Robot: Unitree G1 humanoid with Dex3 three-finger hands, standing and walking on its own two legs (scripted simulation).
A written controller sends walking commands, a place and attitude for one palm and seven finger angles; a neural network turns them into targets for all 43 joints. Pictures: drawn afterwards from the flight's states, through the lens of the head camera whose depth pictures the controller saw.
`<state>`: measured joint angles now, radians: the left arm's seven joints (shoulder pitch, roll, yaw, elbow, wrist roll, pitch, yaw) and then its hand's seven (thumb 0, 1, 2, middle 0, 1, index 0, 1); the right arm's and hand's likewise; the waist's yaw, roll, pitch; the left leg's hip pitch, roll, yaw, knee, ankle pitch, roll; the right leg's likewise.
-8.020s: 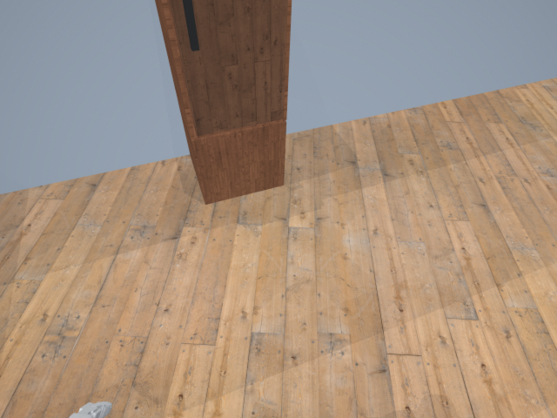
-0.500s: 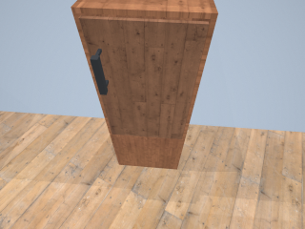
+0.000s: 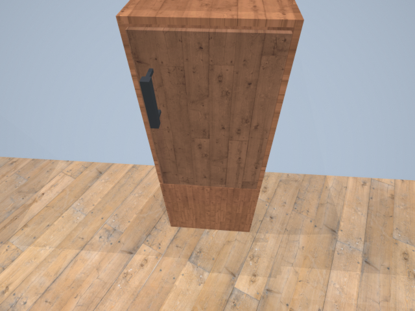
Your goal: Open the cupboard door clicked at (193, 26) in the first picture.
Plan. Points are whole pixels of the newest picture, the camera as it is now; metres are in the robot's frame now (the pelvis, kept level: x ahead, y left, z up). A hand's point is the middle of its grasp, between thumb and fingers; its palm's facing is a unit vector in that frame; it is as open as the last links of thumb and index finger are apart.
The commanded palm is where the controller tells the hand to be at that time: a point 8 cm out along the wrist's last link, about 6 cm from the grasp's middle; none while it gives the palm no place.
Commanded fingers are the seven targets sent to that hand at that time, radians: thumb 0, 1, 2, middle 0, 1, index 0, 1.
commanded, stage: look again from close up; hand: left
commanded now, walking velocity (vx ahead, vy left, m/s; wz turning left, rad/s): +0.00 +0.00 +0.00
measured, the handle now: (152, 99) +0.59 +0.19 +0.09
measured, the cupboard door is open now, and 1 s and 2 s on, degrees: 0 0 0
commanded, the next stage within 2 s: shuffle to correct the standing spot in 0.22 s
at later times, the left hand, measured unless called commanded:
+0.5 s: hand out of the picture +0.01 +0.16 -0.18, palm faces +0.02 -0.98 -0.19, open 7.3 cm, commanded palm none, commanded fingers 0.00 0.90 0.90 -0.20 -0.30 -0.20 -0.30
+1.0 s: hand out of the picture +0.10 +0.18 -0.18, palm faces +0.05 -0.97 -0.23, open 7.3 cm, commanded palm none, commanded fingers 0.00 0.90 0.90 -0.20 -0.30 -0.20 -0.30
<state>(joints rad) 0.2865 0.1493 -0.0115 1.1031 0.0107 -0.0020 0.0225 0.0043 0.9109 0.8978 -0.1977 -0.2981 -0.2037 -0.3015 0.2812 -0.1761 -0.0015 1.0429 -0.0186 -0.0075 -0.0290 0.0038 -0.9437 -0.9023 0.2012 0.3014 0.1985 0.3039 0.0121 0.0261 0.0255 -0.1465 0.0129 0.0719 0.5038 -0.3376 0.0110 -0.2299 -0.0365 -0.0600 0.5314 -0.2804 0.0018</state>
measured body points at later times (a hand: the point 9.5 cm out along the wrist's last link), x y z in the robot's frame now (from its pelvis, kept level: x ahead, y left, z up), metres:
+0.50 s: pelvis +0.01 -0.01 -0.01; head +0.03 -0.02 +0.44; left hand +0.01 +0.21 -0.16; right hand -0.02 -0.22 -0.17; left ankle -0.04 +0.11 -0.73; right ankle +0.00 -0.12 -0.74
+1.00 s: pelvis +0.07 +0.00 -0.01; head +0.11 -0.01 +0.44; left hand +0.10 +0.23 -0.16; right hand +0.08 -0.23 -0.17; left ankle +0.00 +0.11 -0.74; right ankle +0.04 -0.11 -0.73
